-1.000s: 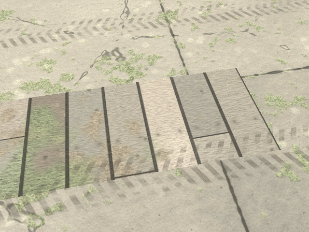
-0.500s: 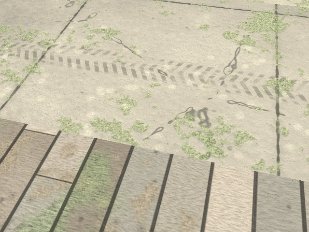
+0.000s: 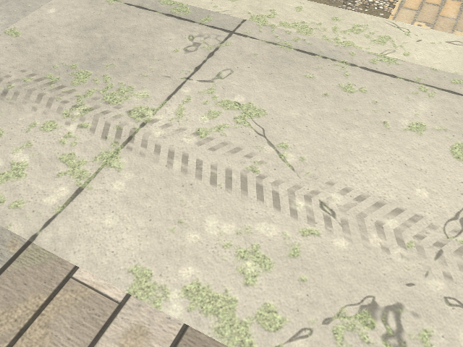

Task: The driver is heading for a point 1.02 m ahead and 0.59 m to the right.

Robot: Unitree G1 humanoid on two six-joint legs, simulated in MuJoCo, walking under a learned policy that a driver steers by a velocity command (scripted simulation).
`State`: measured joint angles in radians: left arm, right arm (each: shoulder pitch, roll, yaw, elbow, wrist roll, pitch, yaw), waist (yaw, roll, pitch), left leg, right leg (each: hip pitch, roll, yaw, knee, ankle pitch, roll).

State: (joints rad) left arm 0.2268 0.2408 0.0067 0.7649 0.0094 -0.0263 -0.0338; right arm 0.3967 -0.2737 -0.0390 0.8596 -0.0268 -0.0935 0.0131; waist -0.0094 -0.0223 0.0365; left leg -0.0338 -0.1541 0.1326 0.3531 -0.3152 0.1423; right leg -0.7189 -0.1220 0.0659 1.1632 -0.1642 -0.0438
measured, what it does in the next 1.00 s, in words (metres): walks ahead, turning right: right foot, then left foot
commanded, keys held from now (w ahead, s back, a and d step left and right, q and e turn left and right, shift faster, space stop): w+e+shift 1.00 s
